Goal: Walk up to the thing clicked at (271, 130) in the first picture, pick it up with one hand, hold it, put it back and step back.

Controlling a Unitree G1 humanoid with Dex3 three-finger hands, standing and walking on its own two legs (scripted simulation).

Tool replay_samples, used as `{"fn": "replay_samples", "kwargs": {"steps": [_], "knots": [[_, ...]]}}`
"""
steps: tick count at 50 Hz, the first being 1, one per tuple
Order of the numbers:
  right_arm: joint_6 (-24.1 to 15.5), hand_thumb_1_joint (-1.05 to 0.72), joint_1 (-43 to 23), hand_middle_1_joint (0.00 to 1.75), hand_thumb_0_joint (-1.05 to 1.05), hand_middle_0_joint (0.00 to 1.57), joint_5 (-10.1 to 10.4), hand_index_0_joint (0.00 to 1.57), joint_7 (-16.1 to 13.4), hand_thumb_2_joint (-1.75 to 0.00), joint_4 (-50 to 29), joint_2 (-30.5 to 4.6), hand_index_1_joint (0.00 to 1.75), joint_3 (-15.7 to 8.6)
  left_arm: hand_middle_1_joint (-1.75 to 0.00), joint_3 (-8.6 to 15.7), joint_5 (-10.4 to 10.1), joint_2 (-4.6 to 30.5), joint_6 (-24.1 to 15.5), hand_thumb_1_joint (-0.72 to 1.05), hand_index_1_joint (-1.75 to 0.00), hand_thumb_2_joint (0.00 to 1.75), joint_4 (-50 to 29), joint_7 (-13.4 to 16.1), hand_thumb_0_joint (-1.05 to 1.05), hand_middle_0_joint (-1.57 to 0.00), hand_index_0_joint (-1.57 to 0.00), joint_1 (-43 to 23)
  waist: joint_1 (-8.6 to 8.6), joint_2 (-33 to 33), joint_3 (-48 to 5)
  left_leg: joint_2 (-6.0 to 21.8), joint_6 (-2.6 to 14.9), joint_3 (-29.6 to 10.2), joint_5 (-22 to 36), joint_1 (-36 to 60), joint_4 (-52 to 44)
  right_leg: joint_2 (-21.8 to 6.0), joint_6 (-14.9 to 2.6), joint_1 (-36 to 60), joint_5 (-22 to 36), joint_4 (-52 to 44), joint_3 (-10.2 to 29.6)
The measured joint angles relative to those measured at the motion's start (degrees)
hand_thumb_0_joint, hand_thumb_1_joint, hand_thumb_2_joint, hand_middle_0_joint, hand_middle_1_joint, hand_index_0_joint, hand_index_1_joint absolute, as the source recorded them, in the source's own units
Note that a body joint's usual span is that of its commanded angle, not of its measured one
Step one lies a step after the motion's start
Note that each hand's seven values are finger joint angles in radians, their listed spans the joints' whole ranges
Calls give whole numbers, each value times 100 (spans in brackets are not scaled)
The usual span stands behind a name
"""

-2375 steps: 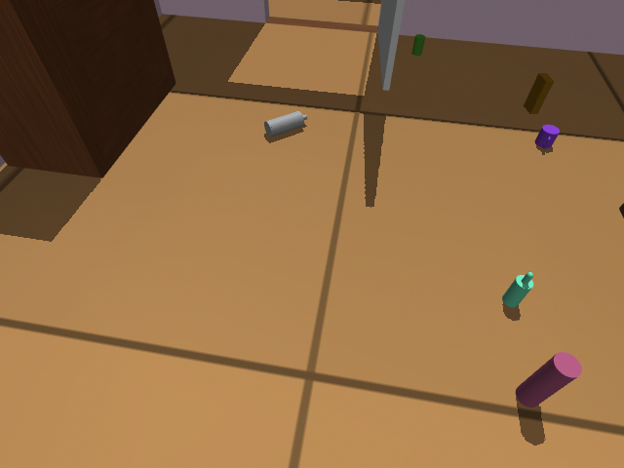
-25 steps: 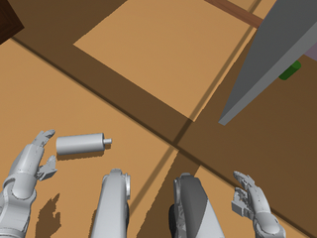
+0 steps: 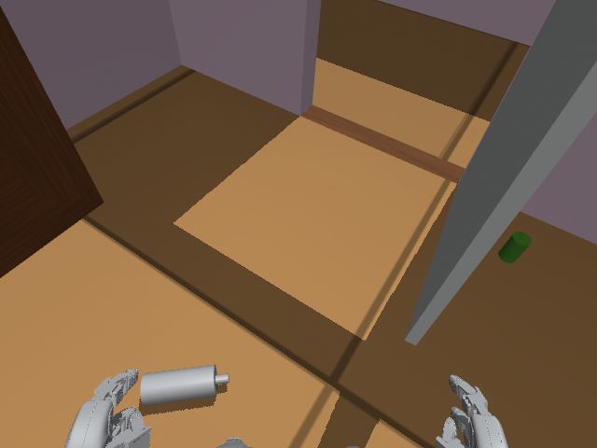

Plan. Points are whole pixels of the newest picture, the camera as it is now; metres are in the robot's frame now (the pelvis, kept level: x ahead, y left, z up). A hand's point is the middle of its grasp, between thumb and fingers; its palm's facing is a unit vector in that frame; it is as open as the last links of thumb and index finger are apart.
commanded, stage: home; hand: left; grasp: from above
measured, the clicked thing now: (187, 383) +0.42 +0.27 -0.66
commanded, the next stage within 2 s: none
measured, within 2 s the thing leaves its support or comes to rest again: neither
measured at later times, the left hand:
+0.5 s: hand out of the picture +0.16 +0.18 -0.03, palm faces +0.07 -0.98 -0.19, open 7.4 cm
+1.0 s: hand out of the picture +0.16 +0.17 -0.03, palm faces +0.06 -0.98 -0.19, open 7.4 cm
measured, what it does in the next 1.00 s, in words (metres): stands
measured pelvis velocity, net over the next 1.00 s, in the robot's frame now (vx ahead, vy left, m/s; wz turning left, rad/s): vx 0.00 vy -0.01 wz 0.01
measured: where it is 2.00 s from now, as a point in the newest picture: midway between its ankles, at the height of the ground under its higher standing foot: outside the picture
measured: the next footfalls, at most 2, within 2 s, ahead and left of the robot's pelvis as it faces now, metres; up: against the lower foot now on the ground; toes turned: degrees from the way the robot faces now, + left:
none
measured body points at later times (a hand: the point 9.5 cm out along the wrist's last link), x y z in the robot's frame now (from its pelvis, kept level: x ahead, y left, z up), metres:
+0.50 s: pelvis +0.01 +0.00 +0.01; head +0.02 +0.01 +0.46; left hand +0.16 +0.23 -0.02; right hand +0.18 -0.24 -0.04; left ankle +0.03 +0.11 -0.67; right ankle -0.01 -0.14 -0.67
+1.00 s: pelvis +0.00 -0.01 +0.01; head +0.01 +0.00 +0.46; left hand +0.15 +0.22 -0.02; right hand +0.16 -0.25 -0.05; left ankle +0.03 +0.11 -0.67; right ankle -0.01 -0.14 -0.67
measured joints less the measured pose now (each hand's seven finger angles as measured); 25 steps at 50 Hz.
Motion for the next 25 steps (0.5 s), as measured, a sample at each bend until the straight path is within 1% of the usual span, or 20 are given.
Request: {"fn": "replay_samples", "kwargs": {"steps": [2,7,17,25], "knots": [[-46,-91,43,30,1,20,-19,21,-38,-89,-37,-15,30,-23,-30,-35,-20,-42,58,90,-30,90,-168,-27,1,-20,-20,158,11,12,-19,-5,8,15,30,212,-160,-8,6,214,40,-173,12],[-133,-91,6,30,1,20,-54,20,-62,-89,-93,-45,30,-67,-30,-108,13,-72,126,90,-30,90,-347,-119,1,-20,-20,367,72,16,-28,-28,22,48,67,558,-388,-38,18,552,78,-393,40],[-296,-90,-194,30,2,20,-116,21,-22,-89,-97,-68,30,-63,-30,-104,64,-42,106,90,-30,90,-165,-245,1,-20,-20,281,178,-37,79,-68,13,40,88,715,-439,-77,13,697,58,-392,28],[-319,-90,-180,30,2,20,-133,21,-9,-89,-20,-63,30,-41,-30,-116,73,-35,61,90,-30,90,-162,-254,1,-20,-20,265,194,-54,153,-67,-3,28,109,737,-447,-75,-2,714,65,-379,17]]}}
